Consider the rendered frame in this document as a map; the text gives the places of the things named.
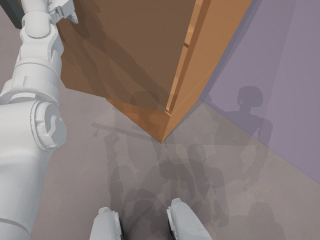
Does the handle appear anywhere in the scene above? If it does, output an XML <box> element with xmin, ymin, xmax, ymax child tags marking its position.
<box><xmin>0</xmin><ymin>0</ymin><xmax>25</xmax><ymax>29</ymax></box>

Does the robot thigh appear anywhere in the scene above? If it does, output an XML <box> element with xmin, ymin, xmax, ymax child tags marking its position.
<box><xmin>89</xmin><ymin>211</ymin><xmax>122</xmax><ymax>240</ymax></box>
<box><xmin>166</xmin><ymin>202</ymin><xmax>213</xmax><ymax>240</ymax></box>

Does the robot left upper arm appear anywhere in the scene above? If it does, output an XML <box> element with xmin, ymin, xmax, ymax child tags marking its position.
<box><xmin>0</xmin><ymin>100</ymin><xmax>67</xmax><ymax>240</ymax></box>

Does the left robot thigh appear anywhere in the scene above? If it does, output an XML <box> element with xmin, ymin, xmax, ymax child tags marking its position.
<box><xmin>89</xmin><ymin>211</ymin><xmax>122</xmax><ymax>240</ymax></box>

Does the robot left forearm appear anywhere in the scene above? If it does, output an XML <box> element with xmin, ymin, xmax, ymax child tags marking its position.
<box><xmin>0</xmin><ymin>11</ymin><xmax>64</xmax><ymax>109</ymax></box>

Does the cupboard door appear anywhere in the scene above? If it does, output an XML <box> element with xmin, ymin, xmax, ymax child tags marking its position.
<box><xmin>18</xmin><ymin>0</ymin><xmax>196</xmax><ymax>113</ymax></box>

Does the right robot thigh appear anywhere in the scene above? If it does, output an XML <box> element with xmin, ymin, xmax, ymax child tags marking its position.
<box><xmin>166</xmin><ymin>202</ymin><xmax>213</xmax><ymax>240</ymax></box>

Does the left robot hand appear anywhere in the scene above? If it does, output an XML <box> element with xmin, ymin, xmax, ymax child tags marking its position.
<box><xmin>21</xmin><ymin>0</ymin><xmax>78</xmax><ymax>24</ymax></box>

